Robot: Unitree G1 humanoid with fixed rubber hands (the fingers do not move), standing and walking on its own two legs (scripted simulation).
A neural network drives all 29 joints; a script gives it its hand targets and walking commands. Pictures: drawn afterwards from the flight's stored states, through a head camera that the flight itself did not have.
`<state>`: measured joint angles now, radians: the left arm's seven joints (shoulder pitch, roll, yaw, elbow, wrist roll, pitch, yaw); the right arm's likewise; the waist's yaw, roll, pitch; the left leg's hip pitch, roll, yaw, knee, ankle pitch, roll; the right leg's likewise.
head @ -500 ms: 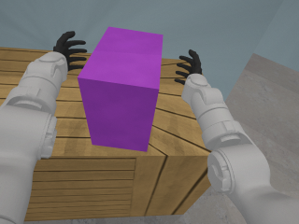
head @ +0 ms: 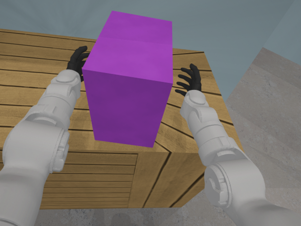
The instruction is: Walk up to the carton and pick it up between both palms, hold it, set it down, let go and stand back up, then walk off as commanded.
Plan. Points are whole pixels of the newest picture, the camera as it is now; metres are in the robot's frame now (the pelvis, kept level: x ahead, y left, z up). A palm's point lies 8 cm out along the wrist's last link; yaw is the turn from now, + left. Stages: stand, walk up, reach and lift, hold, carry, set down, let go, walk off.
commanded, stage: reach and lift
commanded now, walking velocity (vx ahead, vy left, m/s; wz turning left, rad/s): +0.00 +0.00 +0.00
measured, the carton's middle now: (133, 81) +0.50 +0.00 +0.11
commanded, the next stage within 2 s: none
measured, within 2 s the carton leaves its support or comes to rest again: neither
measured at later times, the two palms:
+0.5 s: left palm (81, 70) +0.50 +0.14 +0.15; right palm (181, 91) +0.43 -0.12 +0.14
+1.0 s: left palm (78, 76) +0.48 +0.14 +0.15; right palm (180, 98) +0.41 -0.12 +0.13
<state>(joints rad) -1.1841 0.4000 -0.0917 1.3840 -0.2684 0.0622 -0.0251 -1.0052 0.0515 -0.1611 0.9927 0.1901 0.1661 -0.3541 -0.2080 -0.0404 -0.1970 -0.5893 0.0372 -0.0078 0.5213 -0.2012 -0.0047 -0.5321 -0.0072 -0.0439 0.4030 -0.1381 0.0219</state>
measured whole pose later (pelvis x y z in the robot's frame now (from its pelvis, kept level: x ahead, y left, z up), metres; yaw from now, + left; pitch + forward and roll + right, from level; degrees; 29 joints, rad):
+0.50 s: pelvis +0.01 +0.01 +0.01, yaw +0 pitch +11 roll -2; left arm -1.15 0.27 0.14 1.25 0.01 0.10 -0.02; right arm -0.98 0.15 -0.37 0.96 -0.03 0.08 -0.34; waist -0.15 -0.04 -0.11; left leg -0.45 0.03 0.01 0.48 -0.22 0.01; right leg -0.38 -0.02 -0.04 0.33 -0.13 0.04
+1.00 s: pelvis +0.03 +0.01 +0.02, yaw +1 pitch -2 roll -1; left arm -0.98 0.07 0.50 1.04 0.42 0.09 -0.14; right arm -0.77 0.32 -0.67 0.75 -0.45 -0.06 -0.18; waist -0.09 -0.06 0.05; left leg -0.10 0.01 0.02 0.34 -0.21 0.02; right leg -0.05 -0.04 -0.06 0.22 -0.14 0.05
